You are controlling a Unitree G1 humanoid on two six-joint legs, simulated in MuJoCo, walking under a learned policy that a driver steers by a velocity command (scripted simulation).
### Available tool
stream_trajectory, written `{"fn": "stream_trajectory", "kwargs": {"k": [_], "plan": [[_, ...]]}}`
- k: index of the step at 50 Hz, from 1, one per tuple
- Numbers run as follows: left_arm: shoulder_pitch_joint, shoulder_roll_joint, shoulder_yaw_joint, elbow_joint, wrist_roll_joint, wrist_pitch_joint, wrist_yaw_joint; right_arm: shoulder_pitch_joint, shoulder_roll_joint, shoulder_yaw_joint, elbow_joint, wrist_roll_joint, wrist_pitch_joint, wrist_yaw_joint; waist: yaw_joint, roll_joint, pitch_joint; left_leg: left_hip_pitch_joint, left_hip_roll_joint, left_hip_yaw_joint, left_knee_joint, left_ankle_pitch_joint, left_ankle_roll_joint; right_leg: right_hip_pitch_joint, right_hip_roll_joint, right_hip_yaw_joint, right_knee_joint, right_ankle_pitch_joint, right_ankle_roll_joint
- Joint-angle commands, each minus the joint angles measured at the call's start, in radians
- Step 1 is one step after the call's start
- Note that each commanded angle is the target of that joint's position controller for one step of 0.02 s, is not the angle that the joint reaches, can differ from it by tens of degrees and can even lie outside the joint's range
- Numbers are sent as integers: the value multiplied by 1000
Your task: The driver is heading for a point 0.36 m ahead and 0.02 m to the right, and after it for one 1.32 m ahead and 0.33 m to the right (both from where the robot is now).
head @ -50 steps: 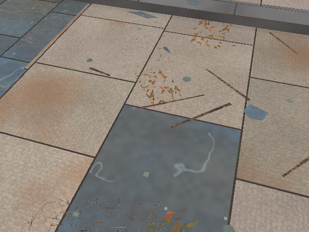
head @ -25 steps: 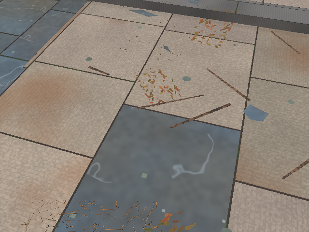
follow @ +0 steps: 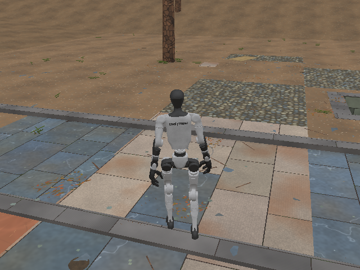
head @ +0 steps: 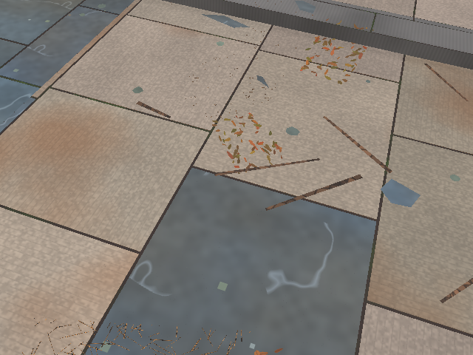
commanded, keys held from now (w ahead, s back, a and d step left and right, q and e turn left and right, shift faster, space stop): w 0.28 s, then w+e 0.28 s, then e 0.44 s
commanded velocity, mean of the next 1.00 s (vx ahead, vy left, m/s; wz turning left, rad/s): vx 0.35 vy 0.00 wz -0.30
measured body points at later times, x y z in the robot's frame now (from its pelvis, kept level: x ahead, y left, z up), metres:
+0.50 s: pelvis +0.26 +0.00 -0.02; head +0.30 +0.00 +0.43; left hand +0.44 +0.22 -0.14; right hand +0.15 -0.21 -0.16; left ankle +0.04 +0.09 -0.70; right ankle +0.38 -0.05 -0.73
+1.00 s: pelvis +0.48 +0.00 +0.00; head +0.52 -0.02 +0.45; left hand +0.56 +0.26 -0.13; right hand +0.60 -0.29 -0.10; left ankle +0.62 +0.06 -0.71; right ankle +0.38 -0.05 -0.73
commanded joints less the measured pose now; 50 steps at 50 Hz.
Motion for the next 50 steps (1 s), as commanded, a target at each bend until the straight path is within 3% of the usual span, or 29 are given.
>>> {"fn": "stream_trajectory", "kwargs": {"k": [1,2,3,4,7,13,17,20,22,23,24,25,26,27,28,29,31,34,37,40,45,48,50], "plan": [[-112,36,-2,-138,10,-32,-21,479,-197,-54,104,-3,6,-14,-175,369,17,490,382,-748,-453,-520,146,-664,76,-61,553,-111,-59],[-149,64,7,-150,27,-27,-31,343,-154,-40,71,-6,14,-16,-99,211,106,367,378,-706,-444,-557,154,-693,-12,6,682,-34,-76],[-176,51,4,-153,22,-32,-43,233,-124,-31,29,-4,6,-10,-64,107,142,278,342,-600,-440,-439,141,-683,-49,25,688,80,-79],[-168,33,3,-147,13,-36,-49,179,-113,-25,10,-3,-4,-7,-32,73,136,234,295,-489,-449,-285,122,-638,-73,28,655,154,-72],[-157,40,12,-144,20,-15,-56,211,-61,-2,30,2,-31,-16,-2,86,98,247,215,-295,-443,37,95,-597,-82,-12,601,229,-38],[-425,30,9,-249,14,5,-61,310,-55,16,59,1,-42,-20,-38,106,138,283,177,-156,-433,416,109,-697,-66,-86,394,338,2],[-541,16,-4,-294,1,4,-62,326,-69,17,65,-1,-48,-28,-54,133,145,298,174,-65,-436,552,89,-574,-19,-141,159,407,-30],[-513,42,6,-297,3,0,-55,310,-90,12,70,-5,-51,-39,-20,135,114,380,204,-6,-347,839,70,-466,30,-156,96,373,-94],[-356,75,26,-252,6,-10,-45,283,-119,2,66,-12,-43,-48,53,149,17,433,215,33,-116,1077,57,-320,90,-168,94,295,-142],[-217,92,40,-204,8,-16,-40,267,-134,-4,59,-11,-34,-50,108,143,-55,411,209,48,70,1056,49,-177,113,-167,39,301,-164],[-92,132,60,-167,23,-18,-34,257,-141,-6,45,-6,-30,-46,163,124,-114,264,187,62,304,858,38,19,53,-79,4,260,-198],[-4,228,88,-164,36,-14,-28,282,-74,4,3,9,-31,-34,150,-28,-213,-15,75,82,688,311,12,246,-214,320,-20,180,-299],[-49,252,94,-163,14,1,-38,299,-70,-4,-28,21,-36,-15,89,-147,-272,-296,-88,-65,936,-244,-8,358,-354,792,-212,159,-428],[-156,223,87,-180,-3,4,-40,174,-105,-8,-71,6,-43,-13,58,-32,-137,-409,-2,-151,930,-141,12,260,-312,674,-252,82,-380],[-214,168,73,-194,-7,0,-39,97,-121,-10,-99,4,-56,-10,42,46,-46,-397,40,-145,858,-48,11,116,-287,546,-275,158,-338],[-254,132,62,-200,-3,-6,-37,83,-111,-11,-102,4,-56,-14,-3,112,14,-335,66,-141,781,-18,0,-10,-247,449,-285,367,-300],[-247,108,49,-199,-10,-22,-26,113,-86,-10,-109,-20,-20,-21,-55,105,18,-212,82,-138,695,-55,-39,-145,-182,286,-254,763,-268],[-194,155,54,-196,-8,-35,-24,89,-70,-10,-142,-22,20,-24,-68,60,2,-204,62,-104,575,-35,-80,-182,-126,186,-210,1060,-243],[-144,165,54,-208,-11,-14,-21,-26,-88,-11,-199,-18,39,-23,-33,-3,-21,-252,40,-77,452,70,-101,-149,-79,163,-169,1129,-172],[-92,167,54,-222,-14,8,-10,-133,-103,-6,-250,-10,50,-23,11,-34,-44,-298,27,-85,361,145,-103,-71,-73,199,-131,1094,-116],[-44,186,65,-251,1,37,10,-248,-130,3,-307,0,50,-28,55,-41,-30,-366,0,-122,246,109,-97,73,-107,308,-59,1066,-128],[-82,204,75,-285,12,47,15,-222,-153,4,-313,7,35,-34,37,-48,-22,-278,-22,-151,132,46,-74,71,-109,371,5,1048,-134],[-165,224,82,-321,6,45,8,-118,-172,-1,-292,10,23,-42,-23,-56,-33,-74,-50,-146,-39,60,-47,-9,-60,389,72,991,-96]]}}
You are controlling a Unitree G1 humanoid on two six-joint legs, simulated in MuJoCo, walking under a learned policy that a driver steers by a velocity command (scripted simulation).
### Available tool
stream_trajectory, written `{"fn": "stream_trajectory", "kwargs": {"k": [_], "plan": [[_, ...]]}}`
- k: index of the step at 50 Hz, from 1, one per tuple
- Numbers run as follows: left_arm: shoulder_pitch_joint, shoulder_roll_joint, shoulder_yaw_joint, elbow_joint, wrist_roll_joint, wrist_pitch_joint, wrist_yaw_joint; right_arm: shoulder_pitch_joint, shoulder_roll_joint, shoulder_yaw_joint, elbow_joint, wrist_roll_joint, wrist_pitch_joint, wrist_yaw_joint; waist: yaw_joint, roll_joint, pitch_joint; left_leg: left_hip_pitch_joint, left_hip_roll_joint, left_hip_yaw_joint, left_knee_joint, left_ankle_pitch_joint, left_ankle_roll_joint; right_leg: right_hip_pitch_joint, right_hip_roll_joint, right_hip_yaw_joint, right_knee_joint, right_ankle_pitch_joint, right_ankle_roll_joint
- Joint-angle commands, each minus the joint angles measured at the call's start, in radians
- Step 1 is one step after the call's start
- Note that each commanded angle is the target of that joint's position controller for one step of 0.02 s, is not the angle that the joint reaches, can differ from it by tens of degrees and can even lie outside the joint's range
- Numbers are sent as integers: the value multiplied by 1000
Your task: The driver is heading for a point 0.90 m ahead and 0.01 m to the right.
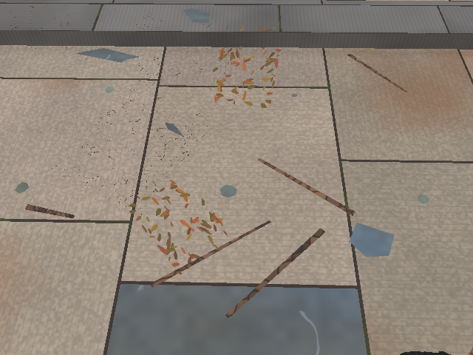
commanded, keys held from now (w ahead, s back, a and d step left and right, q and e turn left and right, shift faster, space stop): e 0.10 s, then no key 0.48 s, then w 0.42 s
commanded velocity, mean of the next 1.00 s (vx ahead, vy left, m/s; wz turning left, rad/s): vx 0.13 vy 0.00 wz -0.19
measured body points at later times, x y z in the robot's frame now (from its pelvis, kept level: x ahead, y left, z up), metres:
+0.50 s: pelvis +0.03 +0.01 +0.00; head +0.04 +0.00 +0.45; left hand +0.18 +0.24 -0.11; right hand +0.06 -0.26 -0.13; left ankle +0.11 +0.11 -0.73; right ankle +0.00 -0.08 -0.73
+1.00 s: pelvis +0.12 +0.02 +0.01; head +0.13 +0.03 +0.46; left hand +0.29 +0.25 -0.11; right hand +0.02 -0.23 -0.12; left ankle +0.04 +0.12 -0.73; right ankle +0.11 -0.10 -0.67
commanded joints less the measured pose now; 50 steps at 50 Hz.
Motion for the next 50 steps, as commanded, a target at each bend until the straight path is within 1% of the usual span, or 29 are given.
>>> {"fn": "stream_trajectory", "kwargs": {"k": [1,2,3,4,5,6,8,10,13,19,22,23,24,25,26,27,30,32,35,37,39,40,41,42,43,44,45,47,50], "plan": [[-88,159,36,-96,-16,-14,-7,183,-140,-37,-23,-5,-36,-19,-145,-93,-119,305,9,-26,-276,165,45,-26,-194,188,196,842,10],[-69,96,19,-141,-38,-24,-11,270,-222,-55,-27,-15,-42,-33,-151,72,-248,556,269,-223,-249,531,110,-160,-125,92,441,453,56],[94,72,22,-138,-49,-10,-2,228,-263,-59,-56,1,-19,-29,-68,247,-356,666,516,-497,-231,937,289,-330,52,-62,657,-390,76],[116,139,30,-96,-4,13,5,215,-201,-54,-60,12,-1,-23,-48,132,-331,562,511,-518,-242,788,327,-364,-44,-87,788,-346,83],[34,154,36,-94,12,26,-3,164,-123,-32,-78,12,6,-25,-54,34,-215,452,426,-381,-275,618,292,-374,-74,-88,805,-255,96],[-19,138,34,-107,14,37,-15,115,-96,-21,-85,5,13,-26,-47,20,-148,367,344,-272,-317,470,247,-371,-95,-92,775,-192,110],[-32,111,25,-117,7,59,-39,105,-118,-24,-83,-13,16,-28,-46,119,-107,283,250,-147,-355,394,214,-340,-95,-107,764,-114,133],[-28,104,20,-123,-5,65,-46,132,-132,-29,-73,-17,8,-20,-43,114,-131,278,239,-105,-353,426,223,-318,-74,-107,738,-89,137],[-68,97,8,-137,2,74,-45,154,-144,-33,-64,-13,2,-13,-53,111,-138,296,254,-103,-373,293,235,-319,-85,-109,617,-83,135],[-146,82,-25,-152,-6,75,-45,192,-180,-45,-43,-20,28,10,-96,160,-111,252,248,-123,-402,-28,222,-156,-116,-193,236,-107,98],[-83,74,-36,-122,-2,49,-38,227,-183,-48,-20,-4,48,14,-61,111,-87,165,231,-108,-351,-28,154,26,-125,-203,-99,95,44],[-97,100,-38,-129,9,36,-33,253,-158,-44,-15,-6,46,17,-72,41,-78,109,201,-79,-307,-65,92,77,-201,-92,-191,111,24],[-113,168,-31,-152,23,25,-25,268,-77,-24,-44,2,39,25,-96,-178,-114,30,95,35,-140,-180,25,103,-437,203,-280,36,-33],[-177,144,-39,-149,14,17,-22,212,-94,-27,-39,6,46,13,-79,-221,-18,147,44,47,-94,-257,14,-187,-512,217,-303,89,-102],[-235,91,-56,-154,17,5,-18,197,-100,-29,-34,7,53,15,-109,-175,11,221,57,11,-53,-201,17,-226,-446,147,-298,102,-85],[-265,75,-63,-147,13,-5,-12,217,-88,-27,-18,5,53,18,-129,-178,5,233,41,19,-67,-159,22,-212,-399,84,-282,134,-55],[-208,81,-67,-114,-5,-21,-1,270,-81,-22,31,-13,42,17,-122,-158,-75,285,21,55,-158,-80,16,-71,-327,-4,-199,325,-23],[-141,122,-49,-87,-13,-15,-4,256,-94,-25,38,-23,31,15,-89,-159,-73,290,1,95,-167,-98,18,-45,-311,40,-207,-6,-28],[-70,129,-34,-66,-3,-3,-15,212,-106,-30,27,-26,19,22,-51,-149,45,182,2,97,-104,-245,51,-90,-349,159,-254,-307,-89],[-91,155,-19,-68,-4,-6,-21,243,-76,-26,36,-22,8,35,-75,-138,75,148,8,104,-100,-246,79,-98,-383,192,-274,-380,-113],[-157,138,-17,-83,-11,-16,-29,305,-70,-27,58,-17,-12,37,-124,-108,68,282,15,84,-169,-202,107,-183,-353,143,-237,-305,-95],[-211,114,-21,-102,-11,-24,-33,369,-86,-34,81,-15,-23,33,-163,-67,62,391,37,27,-229,-227,123,-263,-302,73,-161,-236,-66],[-280,67,-33,-134,-12,-36,-37,460,-139,-49,109,-13,-35,25,-205,59,59,517,141,-171,-356,-349,163,-400,-203,-54,28,-135,-20],[-319,44,-35,-167,-2,-51,-42,559,-218,-73,143,-7,-39,24,-224,213,63,649,310,-455,-483,-386,232,-574,-108,-207,259,-84,18],[-340,94,-24,-176,17,-55,-41,577,-213,-74,153,-14,-38,26,-219,168,99,671,403,-542,-497,-255,274,-692,-135,-198,401,-171,16],[-312,90,-21,-160,15,-56,-45,539,-180,-66,141,-20,-41,26,-181,71,82,666,386,-487,-479,-174,275,-692,-174,-160,485,-128,13],[-277,75,-24,-142,6,-58,-53,486,-159,-61,127,-24,-45,26,-146,46,55,650,351,-417,-483,-133,254,-672,-198,-157,516,-71,12],[-274,68,-26,-134,9,-53,-70,434,-126,-49,123,-19,-52,27,-122,66,33,618,281,-284,-517,-40,215,-640,-222,-183,519,27,23],[-323,49,-34,-152,19,-41,-82,470,-102,-39,157,-4,-60,26,-124,73,30,593,229,-145,-516,229,200,-633,-218,-237,479,119,55]]}}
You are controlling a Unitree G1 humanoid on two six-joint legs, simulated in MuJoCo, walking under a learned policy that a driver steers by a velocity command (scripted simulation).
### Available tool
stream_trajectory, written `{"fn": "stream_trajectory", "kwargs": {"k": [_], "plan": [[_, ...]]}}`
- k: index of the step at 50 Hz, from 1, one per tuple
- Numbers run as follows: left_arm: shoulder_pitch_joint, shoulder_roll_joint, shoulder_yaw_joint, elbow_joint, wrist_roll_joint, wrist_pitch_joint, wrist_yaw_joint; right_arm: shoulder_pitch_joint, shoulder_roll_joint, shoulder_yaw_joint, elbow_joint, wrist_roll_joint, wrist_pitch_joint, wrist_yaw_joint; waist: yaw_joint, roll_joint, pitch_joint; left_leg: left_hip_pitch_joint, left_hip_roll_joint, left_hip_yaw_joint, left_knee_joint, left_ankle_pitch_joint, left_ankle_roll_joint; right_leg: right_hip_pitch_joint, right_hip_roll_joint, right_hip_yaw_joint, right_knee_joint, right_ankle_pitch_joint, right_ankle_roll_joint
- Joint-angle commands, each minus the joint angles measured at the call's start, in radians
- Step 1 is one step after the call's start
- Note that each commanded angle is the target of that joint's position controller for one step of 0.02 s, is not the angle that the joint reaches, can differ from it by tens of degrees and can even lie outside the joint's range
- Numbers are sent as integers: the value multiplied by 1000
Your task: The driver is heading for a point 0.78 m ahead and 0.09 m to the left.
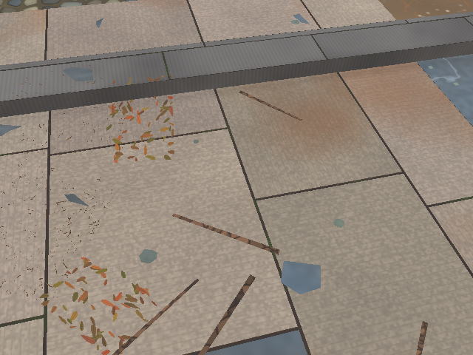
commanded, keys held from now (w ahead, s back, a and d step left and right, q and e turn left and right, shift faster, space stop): w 0.50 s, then w+q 0.50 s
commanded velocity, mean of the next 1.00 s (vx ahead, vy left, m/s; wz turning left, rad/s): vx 0.48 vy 0.00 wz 0.17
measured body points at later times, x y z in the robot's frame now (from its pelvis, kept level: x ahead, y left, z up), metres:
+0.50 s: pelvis +0.25 -0.06 +0.00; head +0.26 -0.07 +0.45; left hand +0.24 +0.20 -0.13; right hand +0.35 -0.31 -0.14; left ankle +0.33 +0.10 -0.67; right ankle +0.23 -0.11 -0.75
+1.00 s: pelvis +0.53 +0.01 -0.01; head +0.56 +0.02 +0.44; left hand +0.58 +0.28 -0.13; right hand +0.64 -0.25 -0.14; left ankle +0.54 +0.05 -0.75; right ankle +0.56 -0.14 -0.66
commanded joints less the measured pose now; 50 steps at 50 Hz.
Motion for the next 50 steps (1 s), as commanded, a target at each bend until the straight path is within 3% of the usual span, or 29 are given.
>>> {"fn": "stream_trajectory", "kwargs": {"k": [1,4,7,9,10,11,12,13,14,15,16,18,21,27,30,34,37,39,40,41,42,43,45,46,47,50], "plan": [[-154,20,-6,-106,6,-10,-13,26,-104,-15,-18,11,-20,-4,-1,112,86,73,226,-168,-135,375,142,-237,-26,-28,-53,92,28],[-240,7,-19,-142,-3,-10,-15,31,-125,-17,0,10,-23,-6,-13,142,98,0,209,-105,-140,436,126,-119,-13,-53,-237,171,30],[-233,36,-12,-145,-6,-7,-4,26,-147,-20,16,12,-22,-8,6,151,102,-13,247,-93,-117,541,116,10,7,-65,-333,184,-3],[-117,63,4,-108,-3,-11,11,-1,-164,-23,21,14,-19,-11,66,136,45,14,248,-60,36,796,90,156,47,-71,-378,157,-35],[20,78,16,-59,0,-18,19,-12,-169,-24,22,15,-13,-12,126,109,-26,-1,219,-29,204,865,73,309,78,-84,-433,163,-55],[169,114,33,-10,13,-28,29,-9,-157,-19,16,15,-9,-12,178,82,-110,-126,179,-5,417,730,58,522,28,-28,-444,126,-79],[305,211,55,3,37,-34,41,34,-70,1,-22,27,-7,-7,190,-97,-249,-368,87,44,780,271,29,756,-269,358,-507,-117,-148],[299,235,61,13,8,-23,33,77,-67,-6,-23,32,-7,-5,151,-213,-311,-552,-50,-42,1010,-230,27,772,-409,802,-723,-229,-230],[179,190,54,2,-18,-18,31,-1,-125,-22,-39,12,-3,-6,104,-113,-140,-629,27,-92,1059,-156,44,630,-371,694,-744,-302,-213],[94,112,35,-12,-22,-25,27,-76,-123,-21,-54,8,-8,2,85,-38,-29,-628,70,-80,1012,-69,49,486,-327,544,-761,-238,-196],[63,75,24,-6,-18,-34,24,-95,-95,-17,-54,9,-9,7,54,-19,18,-584,104,-73,942,-25,49,387,-273,433,-792,-120,-166],[66,41,13,17,-17,-52,29,-66,-68,-13,-35,-10,12,17,9,-35,21,-488,132,-65,868,-3,33,290,-208,296,-819,50,-135],[139,54,17,56,-24,-73,29,-124,-59,-14,-50,-11,31,27,5,-24,33,-536,144,-38,809,59,12,296,-192,217,-858,159,-152],[247,57,13,102,-25,-72,33,-365,-48,-8,-120,-4,34,35,56,-10,79,-689,146,3,567,261,-29,408,-162,101,-887,277,-131],[296,53,9,126,-19,-77,41,-451,-35,1,-146,3,30,37,85,-18,94,-676,110,16,460,321,-14,458,-168,32,-882,364,-107],[339,47,4,156,-10,-74,58,-533,-34,5,-183,-3,23,39,104,-20,108,-679,77,55,353,279,26,594,-201,-33,-825,540,-93],[313,75,7,163,-6,-68,71,-486,-45,-3,-181,-7,18,34,66,-52,61,-552,8,120,303,153,80,658,-215,-89,-665,945,-70],[297,108,16,161,-2,-54,75,-303,-84,-25,-130,-12,12,27,-9,-74,-52,-350,-63,147,259,83,129,659,-214,-119,-380,1131,-55],[278,116,17,146,-9,-50,74,-151,-123,-45,-85,-24,6,22,-80,-57,-131,-122,-41,87,205,116,169,526,-200,-143,-160,987,-35],[272,69,4,93,-28,-56,66,-16,-230,-79,-71,-38,9,7,-118,72,-250,168,203,-247,196,41,267,225,-133,-169,193,593,2],[279,42,6,49,-38,-67,49,-53,-273,-93,-80,-12,21,9,-54,244,-328,349,408,-767,54,150,408,-113,91,-54,495,-211,40],[174,87,14,27,-19,-74,46,-98,-248,-89,-74,15,29,10,-50,84,-229,292,357,-647,36,145,369,-225,9,89,504,-125,21],[120,70,10,9,-23,-89,42,-196,-154,-66,-84,14,28,4,13,-15,-36,21,285,-437,-19,293,290,-181,-65,80,342,-7,25],[114,65,11,0,-5,-74,42,-214,-131,-58,-82,19,23,-1,44,-18,-3,-67,239,-375,-32,368,264,-133,-83,83,283,-6,41],[136,50,7,2,9,-52,39,-223,-120,-53,-84,22,16,-4,67,-1,-9,-116,206,-328,-45,400,249,-82,-91,81,240,-4,57],[102,34,5,-27,19,-14,29,-178,-160,-60,-76,28,-4,-4,76,30,-4,-169,161,-280,-66,458,248,-86,-88,49,137,27,98]]}}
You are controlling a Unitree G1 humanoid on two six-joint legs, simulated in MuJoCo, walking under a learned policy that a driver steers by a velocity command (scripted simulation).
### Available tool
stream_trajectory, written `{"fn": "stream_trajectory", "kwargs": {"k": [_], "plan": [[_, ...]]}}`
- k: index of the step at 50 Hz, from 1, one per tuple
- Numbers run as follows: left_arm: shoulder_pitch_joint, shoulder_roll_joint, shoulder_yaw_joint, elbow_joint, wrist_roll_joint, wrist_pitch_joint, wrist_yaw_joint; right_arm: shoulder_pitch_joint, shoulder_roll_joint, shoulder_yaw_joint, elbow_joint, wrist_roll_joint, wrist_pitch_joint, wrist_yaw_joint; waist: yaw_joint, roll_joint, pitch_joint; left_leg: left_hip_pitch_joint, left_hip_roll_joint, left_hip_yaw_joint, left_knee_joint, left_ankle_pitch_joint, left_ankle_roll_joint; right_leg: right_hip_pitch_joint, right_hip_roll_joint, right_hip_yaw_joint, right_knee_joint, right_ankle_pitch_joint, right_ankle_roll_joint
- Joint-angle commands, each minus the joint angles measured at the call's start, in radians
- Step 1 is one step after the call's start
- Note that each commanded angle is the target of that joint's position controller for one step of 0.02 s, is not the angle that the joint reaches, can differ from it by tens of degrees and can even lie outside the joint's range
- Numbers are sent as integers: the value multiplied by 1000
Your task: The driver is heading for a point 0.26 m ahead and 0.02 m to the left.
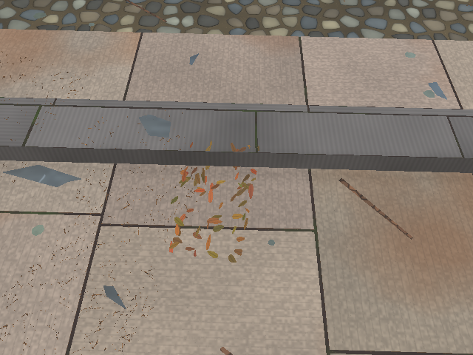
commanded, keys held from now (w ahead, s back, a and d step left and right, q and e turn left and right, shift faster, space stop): w+q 0.02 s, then no key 0.98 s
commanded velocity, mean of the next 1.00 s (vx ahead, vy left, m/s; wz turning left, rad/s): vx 0.13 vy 0.00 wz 0.13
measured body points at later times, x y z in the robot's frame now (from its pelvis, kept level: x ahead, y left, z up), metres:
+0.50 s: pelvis +0.19 -0.04 +0.00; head +0.22 -0.06 +0.45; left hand +0.26 +0.21 -0.13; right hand +0.27 -0.29 -0.16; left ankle +0.12 +0.08 -0.69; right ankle +0.28 -0.11 -0.74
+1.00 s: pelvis +0.21 -0.02 +0.00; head +0.21 -0.02 +0.45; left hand +0.19 +0.22 -0.15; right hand +0.24 -0.25 -0.16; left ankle +0.17 +0.08 -0.74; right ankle +0.28 -0.11 -0.74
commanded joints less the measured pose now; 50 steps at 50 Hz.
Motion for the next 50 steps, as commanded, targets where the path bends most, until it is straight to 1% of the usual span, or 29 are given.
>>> {"fn": "stream_trajectory", "kwargs": {"k": [1,3,5,7,10,11,12,13,14,15,16,17,18,19,20,21,23,26,29,31,32,33,34,35,36,37,39,43,50], "plan": [[40,69,15,-56,10,26,-8,36,-139,-28,-51,6,-26,-5,29,37,-37,27,263,-269,-177,332,148,-72,-17,-18,-92,69,41],[-33,71,14,-83,3,28,-7,69,-134,-24,-46,4,-24,-6,10,50,-10,33,244,-224,-155,539,112,-93,-7,-42,-200,151,53],[-79,59,6,-99,-4,26,-7,102,-124,-19,-38,5,-19,-7,-13,70,-31,63,213,-168,-99,735,52,-59,21,-63,-304,223,44],[-120,54,-2,-112,-14,23,-6,137,-116,-13,-30,2,-13,-13,-43,94,-59,112,205,-154,-69,786,11,-28,49,-74,-389,289,25],[-155,65,-6,-117,-20,16,0,152,-108,-6,-26,-10,-2,-26,-65,111,-65,182,220,-172,-22,777,-7,15,84,-73,-499,303,-2],[-136,76,-5,-111,-18,11,2,143,-110,-5,-27,-15,-1,-31,-55,115,-65,198,233,-188,8,782,-10,46,92,-62,-532,282,-15],[-84,96,2,-93,-15,5,7,122,-118,-6,-32,-18,-2,-35,-28,117,-74,205,246,-207,51,805,-17,105,100,-46,-568,255,-32],[-10,116,9,-66,-13,-3,13,96,-132,-8,-37,-15,-6,-39,7,117,-88,214,249,-223,116,834,-25,176,110,-37,-622,252,-51],[80,122,12,-35,-10,-18,19,68,-140,-9,-39,-4,-11,-38,63,82,-111,205,220,-204,232,783,-39,288,99,-35,-745,382,-70],[173,165,18,-17,-1,-35,28,78,-114,1,-65,8,-20,-34,81,1,-205,95,169,-185,405,499,-60,504,-52,85,-705,792,-102],[187,227,31,-27,-6,-25,24,262,-23,14,-47,41,-14,-39,14,-225,-352,-105,14,-105,718,-333,-95,749,-345,361,-614,1352,-294],[180,172,23,-31,-40,-5,14,287,-93,3,-12,20,5,-46,19,-141,-418,-158,1,-125,818,-483,-96,710,-371,466,-661,1272,-359],[111,115,8,-40,-47,0,10,221,-106,-1,3,-4,20,-44,6,-30,-296,-175,37,-159,845,-419,-107,584,-311,384,-713,1058,-335],[40,68,-8,-46,-41,5,13,154,-89,4,-6,-18,28,-39,-6,-4,-200,-184,65,-152,795,-374,-116,476,-250,306,-763,881,-288],[11,42,-21,-41,-36,7,20,114,-73,8,-9,-20,40,-31,-18,-22,-144,-157,94,-149,721,-342,-128,393,-199,234,-810,790,-246],[-5,48,-23,-30,-34,11,25,119,-57,12,-4,-24,56,-24,-37,-70,-123,-100,106,-127,657,-313,-141,321,-153,174,-842,706,-216],[-1,69,-20,-9,-22,14,24,144,-36,21,23,-20,79,-23,-50,-99,-137,-15,93,-77,545,-298,-154,270,-104,113,-856,608,-188],[26,100,-12,17,-21,24,23,94,-28,30,37,-18,98,-35,-27,-112,-133,4,106,-41,383,-297,-154,264,-101,134,-893,305,-187],[23,120,-2,31,-23,48,24,56,-36,34,49,-15,101,-36,-17,-129,-101,35,114,-18,266,-222,-137,212,-96,174,-942,-47,-171],[13,119,1,39,-32,66,27,81,-22,41,76,-17,92,-36,-36,-102,-69,113,112,2,131,-131,-112,140,-86,177,-950,-180,-135],[31,109,0,49,-33,71,28,76,-23,45,80,-22,84,-38,-34,-74,-43,139,130,-29,55,-99,-96,103,-80,179,-956,-230,-100],[44,95,-2,54,-35,73,26,76,-37,48,79,-32,72,-41,-26,-30,-20,135,192,-112,-18,-111,-77,88,-61,170,-930,-224,-60],[64,79,-1,56,-46,77,24,43,-70,45,77,-27,63,-43,11,56,21,-1,249,-207,-71,-246,-52,133,7,102,-898,-158,-31],[54,65,-3,68,-46,78,19,17,-42,55,86,-16,52,-41,23,101,40,-141,270,-233,-131,-332,-51,270,36,63,-843,-20,-28],[71,48,-6,85,-41,75,15,-7,-29,61,89,-12,39,-41,44,123,22,-194,271,-233,-167,-340,-69,377,39,54,-803,75,-32],[98,43,-8,104,-36,71,14,-23,-38,60,93,-8,30,-43,58,129,13,-205,260,-218,-175,-316,-85,426,35,52,-791,117,-35],[116,66,-5,130,-29,63,14,-15,-40,59,100,-3,24,-46,55,96,4,-159,236,-185,-154,-241,-94,418,16,69,-798,125,-45],[106,50,-12,164,-33,59,19,49,-14,63,132,-6,30,-46,24,35,16,-63,220,-153,-102,-152,-79,333,8,83,-831,95,-45],[128,32,-20,215,-34,59,28,73,-2,66,158,-5,28,-49,17,15,4,-29,219,-139,-85,-90,-75,344,7,82,-823,138,-43]]}}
